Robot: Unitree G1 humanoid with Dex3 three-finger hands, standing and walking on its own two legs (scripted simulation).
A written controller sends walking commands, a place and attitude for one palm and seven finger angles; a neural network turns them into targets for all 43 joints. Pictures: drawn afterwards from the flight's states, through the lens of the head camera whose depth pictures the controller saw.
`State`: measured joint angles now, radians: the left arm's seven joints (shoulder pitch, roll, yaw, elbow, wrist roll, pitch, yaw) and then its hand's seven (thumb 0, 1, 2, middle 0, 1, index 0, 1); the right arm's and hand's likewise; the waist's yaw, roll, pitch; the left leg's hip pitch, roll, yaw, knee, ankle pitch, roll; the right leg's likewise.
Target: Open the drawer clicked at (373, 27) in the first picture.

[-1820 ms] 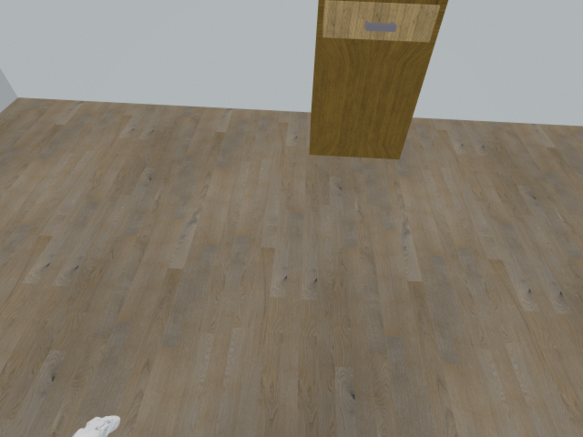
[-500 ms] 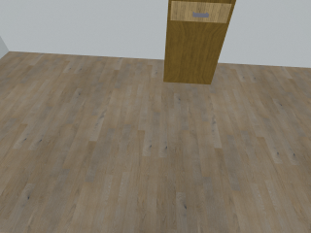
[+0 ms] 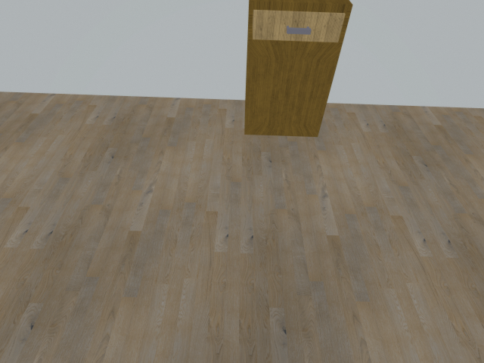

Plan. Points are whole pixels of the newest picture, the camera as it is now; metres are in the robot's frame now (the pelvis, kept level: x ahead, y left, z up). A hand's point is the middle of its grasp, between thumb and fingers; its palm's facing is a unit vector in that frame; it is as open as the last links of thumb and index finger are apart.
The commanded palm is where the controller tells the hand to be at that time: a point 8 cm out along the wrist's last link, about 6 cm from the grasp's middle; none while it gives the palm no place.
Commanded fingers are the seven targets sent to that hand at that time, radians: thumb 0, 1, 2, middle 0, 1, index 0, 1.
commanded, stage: walk to a spot facing it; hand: left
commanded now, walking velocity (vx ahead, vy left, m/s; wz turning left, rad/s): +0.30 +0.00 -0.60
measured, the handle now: (298, 29) +1.66 -0.16 -0.06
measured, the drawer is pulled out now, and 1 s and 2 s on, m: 0.00 0.00 0.00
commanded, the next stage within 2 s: none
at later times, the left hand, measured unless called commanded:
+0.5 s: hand out of the picture +0.13 +0.15 -0.17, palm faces -0.17 -0.97 -0.18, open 7.4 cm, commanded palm none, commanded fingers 0.00 0.90 0.90 -0.20 -0.30 -0.20 -0.30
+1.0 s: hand (209, 212) +0.53 +0.13 -0.17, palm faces -0.42 -0.89 -0.16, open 7.4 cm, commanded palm none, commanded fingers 0.00 0.90 0.90 -0.20 -0.30 -0.20 -0.30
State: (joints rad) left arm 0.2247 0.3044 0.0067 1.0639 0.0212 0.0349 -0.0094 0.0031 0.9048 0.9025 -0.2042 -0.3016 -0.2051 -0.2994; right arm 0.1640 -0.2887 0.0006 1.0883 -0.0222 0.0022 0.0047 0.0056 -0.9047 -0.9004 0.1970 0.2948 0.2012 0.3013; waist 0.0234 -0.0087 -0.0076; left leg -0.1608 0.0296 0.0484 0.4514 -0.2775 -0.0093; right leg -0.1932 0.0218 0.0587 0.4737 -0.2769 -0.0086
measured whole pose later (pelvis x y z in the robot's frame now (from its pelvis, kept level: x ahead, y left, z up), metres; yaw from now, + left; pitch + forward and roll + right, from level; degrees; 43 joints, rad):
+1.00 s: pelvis +0.37 +0.00 +0.00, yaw -27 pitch +0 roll -1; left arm 0.19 0.23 0.09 0.97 0.04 0.03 -0.03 0.00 0.91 0.90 -0.20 -0.30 -0.20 -0.30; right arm 0.40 -0.16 -0.04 1.09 -0.02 -0.09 -0.03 0.00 -0.93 -0.90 0.19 0.29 0.20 0.30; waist -0.01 -0.06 0.02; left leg -0.07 0.03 0.29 0.35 -0.29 0.06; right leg -0.66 -0.10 -0.02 1.14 -0.11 0.01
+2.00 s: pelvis +0.76 -0.25 +0.00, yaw -45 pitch -1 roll +1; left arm 0.23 0.18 0.08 1.02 0.03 0.02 -0.03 0.01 0.91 0.90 -0.20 -0.30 -0.20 -0.30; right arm 0.33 -0.16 -0.05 1.07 -0.03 -0.07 -0.01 0.00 -0.94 -0.90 0.20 0.29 0.20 0.30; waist 0.01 -0.02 0.04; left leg -0.08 0.10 0.30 0.39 -0.27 -0.03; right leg -0.56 -0.13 -0.08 0.96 -0.23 0.00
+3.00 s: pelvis +0.87 -0.43 +0.00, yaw -28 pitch +1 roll -1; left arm 0.11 0.23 0.08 0.91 0.01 0.05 0.03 0.00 0.91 0.90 -0.20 -0.30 -0.20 -0.30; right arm 0.21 -0.20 -0.07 0.94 -0.03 0.03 0.01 0.01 -0.90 -0.90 0.20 0.30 0.20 0.30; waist -0.04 0.02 0.06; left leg -0.36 -0.03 -0.04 0.48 -0.14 0.04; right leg -0.40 -0.06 0.00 0.85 -0.43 0.08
